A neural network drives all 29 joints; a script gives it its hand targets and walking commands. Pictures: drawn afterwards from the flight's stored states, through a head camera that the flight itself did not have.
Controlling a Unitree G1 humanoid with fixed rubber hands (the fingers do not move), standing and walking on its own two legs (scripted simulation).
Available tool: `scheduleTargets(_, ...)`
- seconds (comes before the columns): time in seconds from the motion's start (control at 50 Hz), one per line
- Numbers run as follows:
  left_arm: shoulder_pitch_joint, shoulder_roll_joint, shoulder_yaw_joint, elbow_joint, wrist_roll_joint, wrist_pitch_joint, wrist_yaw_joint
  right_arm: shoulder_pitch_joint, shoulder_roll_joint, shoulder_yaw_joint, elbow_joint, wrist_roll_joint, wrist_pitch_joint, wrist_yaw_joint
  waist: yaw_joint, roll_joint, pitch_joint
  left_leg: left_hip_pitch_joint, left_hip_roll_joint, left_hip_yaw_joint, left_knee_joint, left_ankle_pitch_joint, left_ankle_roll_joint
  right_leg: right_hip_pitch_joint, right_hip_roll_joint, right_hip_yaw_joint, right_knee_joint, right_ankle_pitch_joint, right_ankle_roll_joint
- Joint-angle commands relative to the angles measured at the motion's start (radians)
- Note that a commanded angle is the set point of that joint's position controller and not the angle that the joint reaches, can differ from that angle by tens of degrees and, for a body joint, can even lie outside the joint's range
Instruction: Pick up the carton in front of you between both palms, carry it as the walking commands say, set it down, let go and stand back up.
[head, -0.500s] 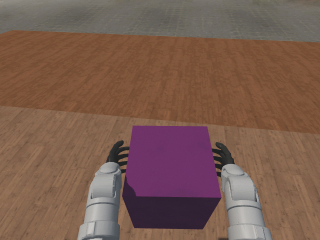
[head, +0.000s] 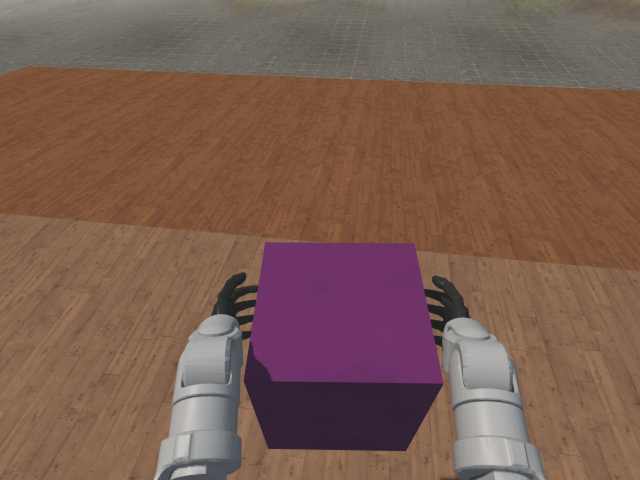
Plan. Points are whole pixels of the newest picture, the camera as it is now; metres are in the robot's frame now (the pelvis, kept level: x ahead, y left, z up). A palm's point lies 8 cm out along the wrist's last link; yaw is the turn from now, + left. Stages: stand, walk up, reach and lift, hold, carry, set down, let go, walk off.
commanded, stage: hold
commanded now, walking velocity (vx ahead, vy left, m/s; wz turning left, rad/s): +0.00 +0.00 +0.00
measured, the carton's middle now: (338, 350) +0.30 +0.00 -0.03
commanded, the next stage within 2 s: carry in 0.48 s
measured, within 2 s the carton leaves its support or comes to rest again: neither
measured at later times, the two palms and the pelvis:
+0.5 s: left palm (226, 324) +0.30 +0.15 +0.05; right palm (453, 328) +0.29 -0.15 +0.05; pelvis +0.01 +0.00 +0.00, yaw +0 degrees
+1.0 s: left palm (219, 252) +0.40 +0.18 +0.08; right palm (422, 246) +0.41 -0.12 +0.08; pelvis +0.17 +0.02 -0.01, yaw +3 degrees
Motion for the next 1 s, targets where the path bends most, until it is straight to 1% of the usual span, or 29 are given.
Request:
scheduleTargets(0.0,-0.516,-0.924,-0.564,-0.005,-0.263,-0.023,-0.246,-0.545,0.922,0.563,-0.032,0.267,-0.042,0.234,-0.001,-0.003,-0.222,0.000,-0.064,0.082,-0.074,0.067,0.000,0.065,0.063,-0.078,-0.062,0.067,0.003)
scheduleTargets(0.28,-0.458,-0.915,-0.577,-0.049,-0.271,-0.018,-0.241,-0.486,0.918,0.575,-0.071,0.278,-0.036,0.227,-0.001,-0.002,-0.245,0.030,-0.068,0.077,-0.074,0.171,-0.004,0.094,0.067,-0.073,-0.063,0.174,0.007)
scheduleTargets(0.44,-0.430,-0.912,-0.587,-0.072,-0.277,-0.015,-0.237,-0.459,0.909,0.581,-0.095,0.282,-0.034,0.224,-0.002,0.000,-0.243,0.038,-0.069,0.073,-0.076,0.199,-0.005,0.098,0.069,-0.070,-0.065,0.195,0.007)
scheduleTargets(0.46,-0.451,-0.922,-0.599,-0.086,-0.289,-0.010,-0.236,-0.485,0.908,0.593,-0.097,0.289,-0.032,0.224,0.005,-0.009,-0.261,-0.079,0.109,0.044,0.024,0.083,0.019,-0.021,-0.110,-0.050,0.039,0.070,-0.017)
scheduleTargets(0.48,-0.448,-0.922,-0.599,-0.092,-0.295,-0.008,-0.233,-0.476,0.915,0.599,-0.106,0.295,-0.031,0.221,0.004,-0.012,-0.288,-0.100,0.103,0.014,0.001,-0.112,0.021,-0.047,-0.107,-0.025,0.009,-0.125,-0.021)
scheduleTargets(0.5,-0.447,-0.929,-0.624,-0.118,-0.309,-0.004,-0.229,-0.488,0.917,0.618,-0.139,0.309,-0.028,0.218,0.004,-0.012,-0.259,-0.159,0.088,0.012,-0.014,-0.332,0.025,-0.105,-0.098,-0.014,-0.021,-0.351,-0.026)
scheduleTargets(0.52,-0.464,-0.934,-0.646,-0.147,-0.321,0.002,-0.224,-0.501,0.922,0.640,-0.165,0.324,-0.022,0.213,0.002,-0.016,-0.229,-0.211,0.076,0.015,-0.007,-0.468,0.030,-0.144,-0.096,0.001,-0.034,-0.497,-0.035)
scheduleTargets(0.54,-0.485,-0.937,-0.663,-0.179,-0.330,0.009,-0.218,-0.517,0.926,0.661,-0.194,0.334,-0.014,0.208,0.001,-0.023,-0.207,-0.245,0.076,0.025,0.014,-0.473,0.030,-0.162,-0.110,0.014,-0.037,-0.514,-0.042)
scheduleTargets(0.56,-0.484,-0.937,-0.684,-0.207,-0.342,0.020,-0.210,-0.525,0.929,0.683,-0.225,0.348,-0.003,0.201,0.002,-0.033,-0.220,-0.253,0.074,0.053,0.050,-0.407,0.026,-0.161,-0.128,0.019,-0.039,-0.475,-0.050)
scheduleTargets(0.6,-0.463,-0.933,-0.728,-0.274,-0.371,0.052,-0.188,-0.520,0.929,0.732,-0.293,0.384,0.030,0.185,0.006,-0.083,-0.293,-0.253,0.054,0.123,0.153,-0.260,0.017,-0.127,-0.169,0.050,-0.051,-0.406,-0.079)
scheduleTargets(0.62,-0.451,-0.928,-0.751,-0.310,-0.385,0.074,-0.176,-0.511,0.928,0.755,-0.329,0.399,0.051,0.176,0.005,-0.115,-0.318,-0.257,0.039,0.158,0.176,-0.236,0.013,-0.114,-0.189,0.068,-0.062,-0.414,-0.094)
scheduleTargets(0.64,-0.437,-0.922,-0.773,-0.352,-0.397,0.099,-0.163,-0.500,0.923,0.776,-0.366,0.413,0.075,0.167,0.005,-0.131,-0.317,-0.255,0.031,0.179,0.155,-0.248,0.015,-0.124,-0.200,0.071,-0.066,-0.441,-0.104)
scheduleTargets(0.66,-0.428,-0.912,-0.790,-0.393,-0.405,0.125,-0.151,-0.495,0.915,0.794,-0.405,0.424,0.100,0.157,0.005,-0.125,-0.301,-0.230,0.042,0.177,0.110,-0.266,0.021,-0.164,-0.199,0.053,-0.039,-0.459,-0.104)
scheduleTargets(0.68,-0.411,-0.898,-0.803,-0.429,-0.415,0.152,-0.138,-0.481,0.900,0.803,-0.436,0.433,0.125,0.145,0.005,-0.066,-0.279,-0.173,0.077,0.136,0.056,-0.291,0.030,-0.234,-0.166,-0.009,0.023,-0.426,-0.084)
scheduleTargets(0.7,-0.395,-0.884,-0.814,-0.468,-0.426,0.180,-0.126,-0.444,0.878,0.802,-0.456,0.435,0.151,0.131,-0.003,0.064,-0.263,-0.097,0.167,0.007,-0.014,-0.329,0.060,-0.342,-0.113,-0.102,0.167,-0.347,-0.052)
scheduleTargets(0.72,-0.392,-0.874,-0.826,-0.502,-0.440,0.210,-0.116,-0.387,0.861,0.792,-0.461,0.431,0.176,0.115,-0.016,0.241,-0.259,0.004,0.270,-0.162,-0.090,-0.277,0.117,-0.474,-0.059,-0.214,0.355,-0.262,-0.011)
scheduleTargets(0.74,-0.390,-0.855,-0.846,-0.541,-0.459,0.239,-0.107,-0.331,0.845,0.783,-0.478,0.426,0.200,0.094,-0.020,0.292,-0.208,0.071,0.329,-0.263,-0.106,-0.104,0.178,-0.599,-0.048,-0.250,0.341,-0.315,0.002)
scheduleTargets(0.76,-0.376,-0.843,-0.859,-0.563,-0.478,0.263,-0.097,-0.299,0.829,0.776,-0.515,0.419,0.225,0.072,-0.022,0.243,-0.203,0.099,0.335,-0.253,-0.075,0.066,0.204,-0.610,-0.051,-0.252,0.292,-0.336,-0.005)
scheduleTargets(0.78,-0.341,-0.836,-0.864,-0.584,-0.494,0.286,-0.086,-0.273,0.819,0.777,-0.562,0.417,0.250,0.051,-0.021,0.185,-0.243,0.109,0.318,-0.184,-0.035,0.167,0.199,-0.547,-0.048,-0.264,0.216,-0.308,-0.008)
scheduleTargets(0.8,-0.300,-0.832,-0.865,-0.608,-0.506,0.306,-0.073,-0.251,0.815,0.782,-0.609,0.423,0.272,0.034,-0.014,0.142,-0.290,0.077,0.285,-0.087,0.017,0.175,0.169,-0.419,-0.037,-0.293,0.113,-0.204,-0.011)
scheduleTargets(0.82,-0.257,-0.832,-0.862,-0.635,-0.514,0.325,-0.060,-0.225,0.811,0.791,-0.653,0.432,0.293,0.020,-0.007,0.107,-0.342,-0.040,0.241,0.020,0.083,0.118,0.128,-0.203,-0.033,-0.303,0.041,-0.122,-0.019)
scheduleTargets(0.84,-0.205,-0.834,-0.858,-0.656,-0.516,0.343,-0.044,-0.206,0.799,0.803,-0.695,0.444,0.314,0.010,0.010,0.049,-0.388,-0.213,0.185,0.129,0.204,0.092,0.080,0.039,-0.083,-0.224,-0.019,-0.095,-0.043)
scheduleTargets(0.86,-0.149,-0.822,-0.835,-0.665,-0.499,0.357,-0.023,-0.224,0.783,0.817,-0.752,0.467,0.340,0.003,0.029,-0.179,-0.385,-0.464,0.102,0.256,0.446,0.042,0.024,0.219,-0.250,0.055,-0.071,-0.031,-0.123)
scheduleTargets(0.88,-0.116,-0.811,-0.809,-0.677,-0.476,0.370,-0.002,-0.243,0.780,0.832,-0.790,0.496,0.362,-0.001,0.030,-0.350,-0.335,-0.740,0.050,0.288,0.558,-0.250,0.005,0.366,-0.415,0.257,-0.052,0.268,-0.224)
scheduleTargets(0.9,-0.096,-0.815,-0.798,-0.718,-0.470,0.386,0.012,-0.239,0.781,0.842,-0.808,0.518,0.375,-0.005,0.041,-0.252,-0.290,-0.829,0.069,0.236,0.582,-0.400,0.019,0.386,-0.450,0.273,-0.055,0.431,-0.271)
scheduleTargets(0.92,-0.092,-0.823,-0.798,-0.766,-0.473,0.397,0.023,-0.216,0.791,0.842,-0.826,0.532,0.384,-0.007,0.042,-0.160,-0.281,-0.849,0.088,0.223,0.563,-0.438,0.023,0.393,-0.444,0.229,-0.054,0.432,-0.264)
scheduleTargets(0.94,-0.097,-0.832,-0.806,-0.813,-0.483,0.405,0.029,-0.184,0.805,0.838,-0.838,0.537,0.390,-0.010,0.042,-0.105,-0.289,-0.836,0.104,0.223,0.490,-0.418,0.030,0.384,-0.427,0.176,-0.063,0.345,-0.234)
scheduleTargets(0.96,-0.135,-0.824,-0.814,-0.849,-0.494,0.411,0.035,-0.180,0.811,0.831,-0.839,0.540,0.394,-0.016,0.036,-0.101,-0.286,-0.773,0.108,0.237,0.380,-0.340,0.030,0.339,-0.394,0.096,-0.073,0.292,-0.192)
scheduleTargets(0.98,-0.145,-0.811,-0.824,-0.874,-0.507,0.416,0.040,-0.158,0.806,0.821,-0.842,0.536,0.395,-0.026,0.030,-0.129,-0.297,-0.659,0.086,0.270,0.300,-0.227,0.027,0.259,-0.356,0.008,-0.085,0.265,-0.158)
